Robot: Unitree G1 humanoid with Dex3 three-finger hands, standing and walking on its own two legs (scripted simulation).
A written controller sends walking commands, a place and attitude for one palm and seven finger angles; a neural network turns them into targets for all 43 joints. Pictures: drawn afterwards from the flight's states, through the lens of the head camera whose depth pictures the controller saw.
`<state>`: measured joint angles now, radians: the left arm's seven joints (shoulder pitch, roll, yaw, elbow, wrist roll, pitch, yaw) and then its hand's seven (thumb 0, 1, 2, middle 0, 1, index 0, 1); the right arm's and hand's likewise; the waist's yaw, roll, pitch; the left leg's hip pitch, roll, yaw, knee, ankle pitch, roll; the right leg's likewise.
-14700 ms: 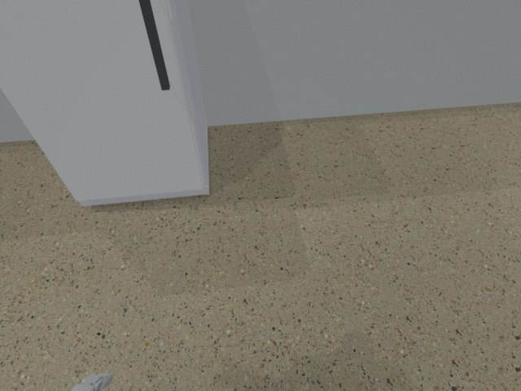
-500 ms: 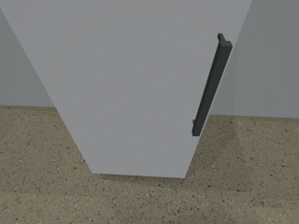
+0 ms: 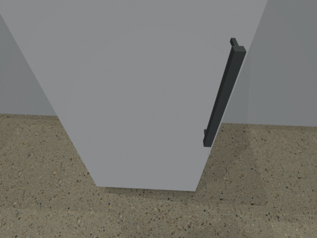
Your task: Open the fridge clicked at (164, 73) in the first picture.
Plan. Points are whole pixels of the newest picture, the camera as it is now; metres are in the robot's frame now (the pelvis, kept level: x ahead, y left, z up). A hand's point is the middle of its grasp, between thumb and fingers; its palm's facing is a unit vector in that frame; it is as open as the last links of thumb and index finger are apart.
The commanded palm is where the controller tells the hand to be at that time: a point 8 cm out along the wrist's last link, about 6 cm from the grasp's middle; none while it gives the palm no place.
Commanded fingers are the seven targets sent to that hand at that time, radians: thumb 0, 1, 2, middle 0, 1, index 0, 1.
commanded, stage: look again from close up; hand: right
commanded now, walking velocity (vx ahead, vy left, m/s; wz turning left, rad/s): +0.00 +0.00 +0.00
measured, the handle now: (217, 102) +0.49 -0.15 +0.08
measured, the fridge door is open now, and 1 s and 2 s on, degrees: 0 0 0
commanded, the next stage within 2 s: none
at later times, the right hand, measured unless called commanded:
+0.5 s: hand out of the picture +0.05 -0.23 -0.16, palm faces -0.02 +0.95 -0.31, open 7.4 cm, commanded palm none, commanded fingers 0.00 -0.90 -0.90 0.20 0.30 0.20 0.30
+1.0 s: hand out of the picture +0.06 -0.23 -0.16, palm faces -0.03 +0.95 -0.32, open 7.4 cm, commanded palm none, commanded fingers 0.00 -0.90 -0.90 0.20 0.30 0.20 0.30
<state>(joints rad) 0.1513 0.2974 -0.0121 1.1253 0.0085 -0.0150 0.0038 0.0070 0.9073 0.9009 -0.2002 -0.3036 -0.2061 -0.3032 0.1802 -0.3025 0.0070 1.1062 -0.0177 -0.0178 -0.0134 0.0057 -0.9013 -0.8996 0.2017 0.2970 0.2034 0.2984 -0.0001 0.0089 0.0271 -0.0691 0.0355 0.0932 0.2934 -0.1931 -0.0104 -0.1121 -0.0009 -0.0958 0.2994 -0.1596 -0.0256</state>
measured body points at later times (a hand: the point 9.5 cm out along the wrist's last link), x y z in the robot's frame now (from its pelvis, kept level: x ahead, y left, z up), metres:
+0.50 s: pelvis +0.00 +0.00 +0.00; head +0.00 +0.00 +0.45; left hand +0.07 +0.29 -0.14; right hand +0.05 -0.28 -0.14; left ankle -0.02 +0.12 -0.75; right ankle +0.00 -0.10 -0.75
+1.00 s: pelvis +0.00 +0.01 +0.00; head +0.01 +0.00 +0.45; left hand +0.07 +0.30 -0.14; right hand +0.06 -0.28 -0.14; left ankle -0.02 +0.12 -0.75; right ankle +0.00 -0.10 -0.75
